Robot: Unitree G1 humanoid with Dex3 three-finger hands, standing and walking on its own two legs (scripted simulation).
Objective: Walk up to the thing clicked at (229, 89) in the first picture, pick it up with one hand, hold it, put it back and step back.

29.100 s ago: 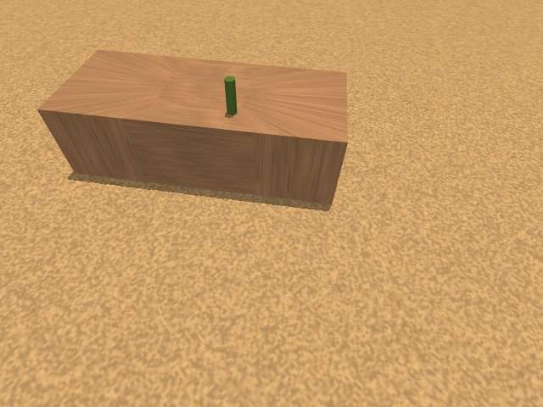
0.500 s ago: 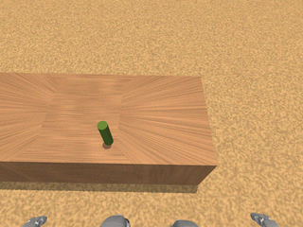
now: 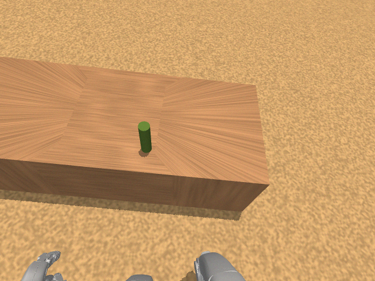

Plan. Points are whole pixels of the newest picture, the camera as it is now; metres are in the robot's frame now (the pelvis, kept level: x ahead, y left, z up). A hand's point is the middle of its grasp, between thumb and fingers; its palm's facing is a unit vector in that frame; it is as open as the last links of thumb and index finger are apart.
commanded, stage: step back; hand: left
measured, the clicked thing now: (145, 138) +0.61 +0.15 -0.30
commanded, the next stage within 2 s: none
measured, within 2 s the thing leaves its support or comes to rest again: neither
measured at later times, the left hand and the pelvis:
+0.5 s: hand out of the picture +0.01 +0.25 -0.13, palm faces -0.08 -0.90 -0.43, open 7.4 cm; pelvis -0.13 +0.00 -0.01, yaw -4 degrees
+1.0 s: hand out of the picture -0.20 +0.28 -0.17, palm faces -0.15 -0.91 -0.38, open 7.4 cm; pelvis -0.29 +0.01 -0.01, yaw -9 degrees
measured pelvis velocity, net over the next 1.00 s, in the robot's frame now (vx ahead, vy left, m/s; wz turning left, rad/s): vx -0.29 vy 0.01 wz -0.15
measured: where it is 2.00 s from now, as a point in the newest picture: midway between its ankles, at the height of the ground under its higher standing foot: outside the picture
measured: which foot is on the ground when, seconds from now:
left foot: down 0.00-0.26, up 0.28-0.58, down 0.60-1.00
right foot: up 0.00-0.20, down 0.22-0.64, up 0.66-1.00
